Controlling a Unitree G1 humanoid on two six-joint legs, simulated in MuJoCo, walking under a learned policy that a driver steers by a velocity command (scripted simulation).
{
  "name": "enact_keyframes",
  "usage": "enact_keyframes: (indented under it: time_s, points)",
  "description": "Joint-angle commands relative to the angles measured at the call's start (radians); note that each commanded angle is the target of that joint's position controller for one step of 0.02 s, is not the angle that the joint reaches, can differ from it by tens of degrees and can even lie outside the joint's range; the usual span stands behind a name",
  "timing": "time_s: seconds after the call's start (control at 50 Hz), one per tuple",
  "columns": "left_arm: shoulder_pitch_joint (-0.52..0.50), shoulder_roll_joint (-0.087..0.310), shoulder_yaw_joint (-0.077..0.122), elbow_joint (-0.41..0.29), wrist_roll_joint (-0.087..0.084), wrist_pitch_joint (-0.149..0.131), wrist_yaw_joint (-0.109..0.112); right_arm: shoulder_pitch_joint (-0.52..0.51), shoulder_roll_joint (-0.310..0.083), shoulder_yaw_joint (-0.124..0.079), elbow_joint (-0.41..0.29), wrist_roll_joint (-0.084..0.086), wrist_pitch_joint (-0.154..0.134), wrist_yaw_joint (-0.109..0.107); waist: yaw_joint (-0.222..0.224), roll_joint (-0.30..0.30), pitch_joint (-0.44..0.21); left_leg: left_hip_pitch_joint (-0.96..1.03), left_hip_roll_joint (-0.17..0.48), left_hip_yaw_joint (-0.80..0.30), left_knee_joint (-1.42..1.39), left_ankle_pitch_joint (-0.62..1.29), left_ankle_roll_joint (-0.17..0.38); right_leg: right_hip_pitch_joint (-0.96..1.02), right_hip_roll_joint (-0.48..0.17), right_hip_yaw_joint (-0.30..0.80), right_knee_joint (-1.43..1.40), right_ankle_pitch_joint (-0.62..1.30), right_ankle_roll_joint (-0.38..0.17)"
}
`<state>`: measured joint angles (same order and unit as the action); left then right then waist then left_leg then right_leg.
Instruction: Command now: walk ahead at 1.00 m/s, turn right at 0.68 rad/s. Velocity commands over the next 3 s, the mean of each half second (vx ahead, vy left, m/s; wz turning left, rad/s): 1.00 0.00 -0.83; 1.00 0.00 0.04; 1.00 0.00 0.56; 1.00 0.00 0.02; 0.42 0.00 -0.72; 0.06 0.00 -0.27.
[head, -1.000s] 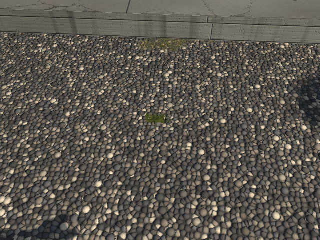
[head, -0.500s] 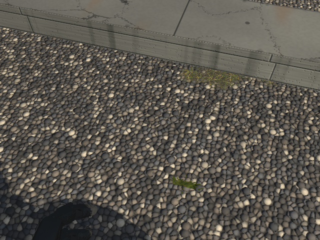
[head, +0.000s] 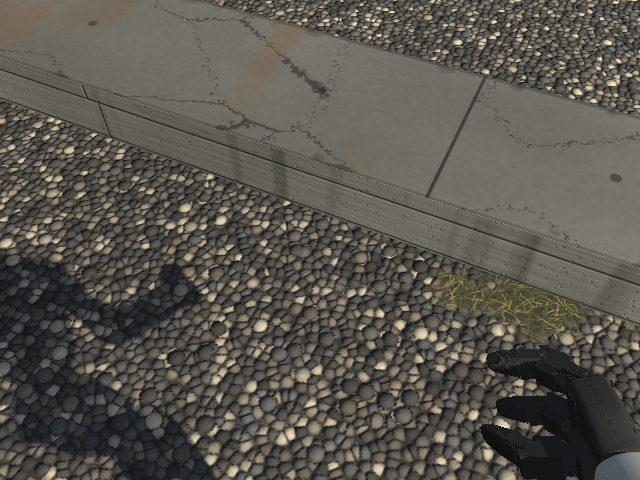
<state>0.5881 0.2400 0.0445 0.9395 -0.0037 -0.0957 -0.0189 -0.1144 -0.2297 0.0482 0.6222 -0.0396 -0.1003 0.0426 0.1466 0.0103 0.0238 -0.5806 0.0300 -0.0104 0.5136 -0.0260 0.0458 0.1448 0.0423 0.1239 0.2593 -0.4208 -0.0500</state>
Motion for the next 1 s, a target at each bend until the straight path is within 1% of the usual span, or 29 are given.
enact_keyframes:
  time_s: [0.02, 0.04, 0.06, 0.08, 0.1, 0.16, 0.2, 0.32, 0.38, 0.42, 0.44, 0.46, 0.48, 0.5, 0.52, 0.54, 0.56, 0.6, 0.68, 0.72, 0.76, 0.8, 0.82, 0.88, 0.9, 0.92, 0.94, 0.96, 1.0]
  points:
    - [-0.124, 0.2, 0.046, -0.103, 0.006, -0.009, 0.006, 0.516, -0.265, -0.109, 0.074, -0.019, -0.012, -0.058, -0.34, -0.022, -0.286, 0.801, 0.129, -0.128, 0.018, -0.31, 0.036, -0.447, -0.088, 0.036, 0.662, 0.69, -0.086]
    - [-0.021, 0.021, 0.008, -0.144, -0.031, -0.01, 0.01, 0.572, -0.329, -0.131, 0.079, -0.063, -0.008, -0.064, -0.265, 0.232, -0.45, 1.076, 0.448, -0.6, -0.068, -0.643, 0.112, -0.774, 0.007, -0.035, 1.022, -0.042, -0.069]
    - [-0.069, 0.095, 0.014, -0.168, -0.032, 0.0, 0.014, 0.533, -0.299, -0.136, 0.069, -0.033, 0.004, -0.058, -0.265, 0.249, -0.456, 1.007, 0.454, -0.835, -0.232, -0.792, 0.144, -0.889, -0.012, -0.032, 1.152, -0.013, -0.087]
    - [-0.184, 0.131, 0.025, -0.172, -0.014, 0.011, 0.014, 0.443, -0.212, -0.12, 0.071, -0.021, 0.003, -0.056, -0.25, 0.145, -0.25, 0.855, 0.389, -0.647, -0.248, -0.734, 0.121, -0.953, -0.071, -0.045, 1.145, 0.098, -0.089]
    - [-0.238, 0.126, 0.024, -0.176, -0.001, 0.018, 0.004, 0.404, -0.154, -0.109, 0.081, -0.015, -0.001, -0.05, -0.235, 0.065, -0.147, 0.725, 0.351, -0.483, -0.247, -0.528, 0.11, -0.937, -0.105, -0.049, 1.095, 0.151, -0.081]
    - [-0.273, 0.068, 0.018, -0.195, 0.029, 0.066, -0.025, 0.427, -0.093, -0.097, 0.144, 0.003, -0.02, -0.046, -0.162, 0.085, -0.035, 0.527, 0.279, -0.208, -0.302, -0.233, 0.07, -0.878, -0.163, -0.052, 1.041, 0.155, -0.052]
    - [-0.344, 0.043, 0.01, -0.241, 0.034, 0.09, -0.038, 0.443, -0.081, -0.095, 0.177, 0.025, -0.035, -0.038, -0.141, 0.073, 0.006, 0.506, 0.273, -0.087, -0.34, -0.121, 0.054, -0.937, -0.185, -0.069, 1.022, 0.191, -0.043]
    - [-0.582, 0.075, -0.012, -0.348, 0.03, 0.088, -0.081, 0.423, -0.144, -0.107, 0.208, 0.018, -0.057, -0.043, -0.119, 0.02, 0.113, 0.432, 0.165, 0.261, -0.441, 0.209, -0.002, -0.806, -0.136, -0.226, 0.615, 0.498, -0.076]
    - [-0.587, 0.104, -0.011, -0.337, 0.028, 0.081, -0.082, 0.496, -0.221, -0.121, 0.218, 0.02, -0.041, -0.056, -0.105, 0.036, 0.071, 0.583, 0.177, 0.312, -0.303, 0.8, -0.026, -0.666, -0.025, -0.333, 0.489, 0.469, -0.127]
    - [-0.396, 0.161, 0.01, -0.284, 0.024, 0.073, -0.068, 0.479, -0.283, -0.137, 0.204, 0.01, -0.002, -0.069, 0.011, 0.095, -0.055, 0.635, 0.213, 0.296, -0.01, 1.074, -0.025, -0.461, 0.04, -0.325, 0.471, 0.357, -0.161]
    - [-0.202, 0.196, 0.03, -0.224, 0.03, 0.071, -0.055, 0.444, -0.298, -0.141, 0.189, 0.006, 0.015, -0.071, 0.097, 0.106, -0.14, 0.565, 0.234, 0.266, 0.23, 1.06, 0.0, -0.249, 0.054, -0.271, 0.448, 0.295, -0.192]
    - [-0.039, 0.235, 0.059, -0.157, 0.033, 0.073, -0.03, 0.437, -0.287, -0.141, 0.186, -0.006, 0.024, -0.065, 0.146, 0.053, -0.2, 0.405, 0.187, 0.26, 0.562, 0.746, 0.001, -0.01, 0.054, -0.193, 0.392, 0.212, -0.215]
    - [-0.129, 0.316, 0.083, -0.151, 0.02, 0.082, -0.007, 0.441, -0.136, -0.108, 0.153, -0.013, 0.014, -0.049, 0.023, -0.225, -0.122, 0.087, -0.004, 0.242, 0.969, -0.36, -0.022, 0.079, -0.119, 0.065, 0.366, 0.276, -0.224]
    - [-0.182, 0.409, 0.096, -0.208, 0.05, 0.088, -0.005, 0.524, -0.13, -0.091, 0.044, 0.026, -0.006, -0.044, -0.068, -0.294, -0.364, -0.227, -0.067, 0.029, 1.2, -0.471, -0.045, 0.351, -0.331, 0.604, 0.163, 0.148, -0.435]
    - [-0.175, 0.334, 0.091, -0.219, 0.044, 0.092, 0.009, 0.41, -0.18, -0.09, 0.05, 0.016, -0.028, -0.045, -0.015, -0.072, -0.301, -0.289, -0.002, -0.046, 1.135, -0.338, -0.033, 0.265, -0.333, 0.638, 0.003, -0.007, -0.385]
    - [-0.226, 0.277, 0.076, -0.197, 0.034, 0.081, 0.019, 0.405, -0.18, -0.086, 0.062, 0.022, -0.033, -0.044, -0.076, 0.009, -0.126, -0.253, 0.051, -0.037, 1.014, -0.262, -0.028, 0.053, -0.317, 0.536, -0.035, 0.009, -0.338]
    - [-0.265, 0.236, 0.063, -0.185, 0.034, 0.066, 0.02, 0.39, -0.162, -0.08, 0.069, 0.007, -0.026, -0.045, -0.124, 0.079, -0.062, -0.168, 0.091, -0.037, 0.921, -0.25, -0.031, -0.118, -0.282, 0.451, -0.04, 0.095, -0.304]
    - [-0.299, 0.177, 0.036, -0.176, 0.027, 0.03, 0.024, 0.416, -0.13, -0.067, 0.087, -0.021, 0.014, -0.036, -0.185, 0.102, -0.009, -0.013, 0.124, -0.047, 0.817, -0.274, -0.049, -0.35, -0.217, 0.305, -0.069, 0.29, -0.284]
    - [-0.246, 0.184, 0.031, -0.131, 0.01, -0.017, 0.006, 0.278, -0.072, -0.046, 0.032, -0.012, 0.037, -0.02, -0.172, 0.033, 0.062, -0.024, 0.14, 0.023, 0.503, -0.137, -0.06, -0.406, -0.121, 0.067, -0.134, 0.568, -0.24]
    - [-0.247, 0.166, 0.026, -0.133, 0.0, -0.029, -0.007, 0.19, -0.065, -0.039, 0.015, 0.008, 0.034, -0.013, -0.133, 0.016, 0.065, 0.021, 0.105, 0.076, 0.289, 0.024, -0.029, -0.362, -0.066, -0.06, -0.136, 0.763, -0.159]
    - [-0.196, 0.167, 0.026, -0.115, 0.027, -0.035, -0.004, 0.209, -0.056, -0.042, 0.029, 0.032, 0.041, -0.024, -0.112, -0.079, -0.003, -0.015, 0.075, 0.115, 0.397, 0.0, 0.024, -0.187, -0.138, -0.074, -0.126, 0.964, -0.139]
    - [-0.125, 0.146, 0.015, -0.1, 0.048, -0.024, 0.013, 0.21, -0.108, -0.066, 0.041, 0.02, 0.042, -0.045, -0.102, -0.02, -0.037, -0.205, 0.006, 0.158, 0.564, -0.168, 0.078, 0.085, -0.139, -0.14, 0.029, 1.416, -0.085]
    - [-0.105, 0.149, 0.01, -0.095, 0.06, -0.017, 0.027, 0.209, -0.088, -0.058, 0.034, 0.014, 0.04, -0.046, -0.114, -0.022, -0.058, -0.184, -0.024, 0.18, 0.524, -0.226, 0.111, 0.121, -0.154, -0.169, 0.115, 1.605, -0.054]
    - [-0.287, 0.203, 0.015, -0.138, 0.062, 0.005, 0.055, 0.437, -0.124, -0.084, 0.089, 0.024, 0.043, -0.03, -0.298, -0.08, -0.185, 0.291, -0.076, 0.155, 0.208, -0.125, 0.133, -0.037, -0.222, -0.154, 0.433, 1.856, -0.039]
    - [-0.397, 0.226, 0.025, -0.173, 0.04, 0.011, 0.053, 0.647, -0.157, -0.109, 0.162, 0.015, 0.04, -0.026, -0.407, -0.063, -0.216, 0.514, -0.094, 0.15, -0.017, 0.025, 0.141, -0.151, -0.187, -0.19, 0.718, 1.692, -0.038]
    - [-0.598, 0.213, 0.026, -0.223, 0.011, 0.004, 0.04, 0.866, -0.182, -0.137, 0.253, 0.015, 0.04, -0.021, -0.56, 0.113, -0.134, 0.723, -0.031, 0.09, -0.277, 0.298, 0.223, -0.472, 0.018, -0.265, 1.336, 0.825, -0.001]
    - [-0.593, 0.044, -0.019, -0.312, 0.042, -0.033, 0.039, 0.797, -0.243, -0.147, 0.296, 0.002, 0.05, -0.022, -0.347, 0.296, -0.016, 0.949, 0.115, -0.216, 0.025, 0.837, 0.269, -1.075, 0.099, -0.194, 1.694, 0.034, 0.036]
    - [-0.543, -0.012, -0.048, -0.385, 0.026, -0.041, 0.032, 0.779, -0.239, -0.141, 0.262, -0.025, 0.054, -0.029, -0.292, 0.193, -0.145, 1.121, 0.22, -0.405, 0.005, 0.776, 0.344, -1.32, 0.037, -0.086, 1.836, 0.018, 0.039]
    - [-0.566, -0.041, -0.082, -0.451, 0.056, -0.047, 0.022, 0.751, -0.154, -0.123, 0.257, -0.018, 0.071, -0.056, -0.207, -0.048, -0.091, 0.937, 0.248, -0.525, -0.154, 0.077, 0.318, -1.489, -0.011, -0.074, 1.961, -0.016, -0.005]
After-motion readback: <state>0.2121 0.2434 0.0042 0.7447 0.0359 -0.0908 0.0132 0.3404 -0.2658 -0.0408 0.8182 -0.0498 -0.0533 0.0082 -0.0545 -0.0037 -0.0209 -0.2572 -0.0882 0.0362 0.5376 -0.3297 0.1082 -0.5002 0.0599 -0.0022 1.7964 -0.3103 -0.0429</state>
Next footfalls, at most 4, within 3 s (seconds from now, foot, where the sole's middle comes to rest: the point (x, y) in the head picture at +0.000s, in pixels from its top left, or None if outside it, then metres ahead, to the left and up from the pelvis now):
0.02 left None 0.21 0.13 -0.76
0.46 right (450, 428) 0.58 -0.15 -0.76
0.92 left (453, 302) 0.89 -0.15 -0.76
1.22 right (597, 172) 1.19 -0.46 -0.57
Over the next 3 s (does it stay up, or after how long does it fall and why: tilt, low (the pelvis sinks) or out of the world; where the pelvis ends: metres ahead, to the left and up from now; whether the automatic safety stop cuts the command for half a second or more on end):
stays up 2.24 -0.45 0.06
